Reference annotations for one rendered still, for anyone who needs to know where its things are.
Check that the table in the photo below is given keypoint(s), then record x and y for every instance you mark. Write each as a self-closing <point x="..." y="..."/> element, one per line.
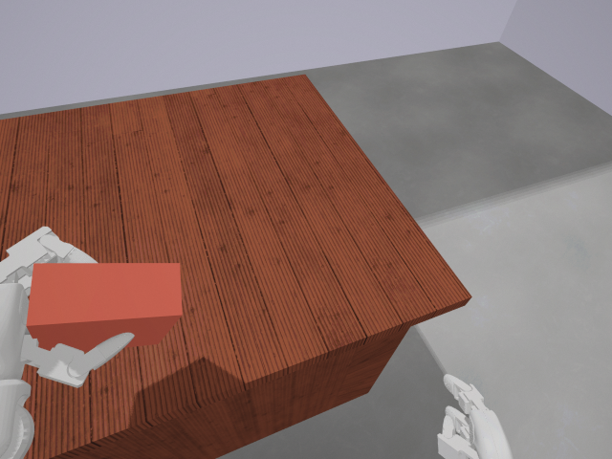
<point x="301" y="270"/>

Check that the left robot forearm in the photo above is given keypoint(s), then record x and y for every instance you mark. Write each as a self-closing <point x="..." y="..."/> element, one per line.
<point x="16" y="422"/>

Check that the sponge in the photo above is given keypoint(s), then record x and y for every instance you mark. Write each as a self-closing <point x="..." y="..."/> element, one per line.
<point x="84" y="304"/>

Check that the right robot hand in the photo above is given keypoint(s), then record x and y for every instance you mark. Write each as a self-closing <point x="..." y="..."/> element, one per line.
<point x="481" y="434"/>

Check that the left robot hand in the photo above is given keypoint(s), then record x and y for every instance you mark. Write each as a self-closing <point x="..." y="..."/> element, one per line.
<point x="63" y="364"/>

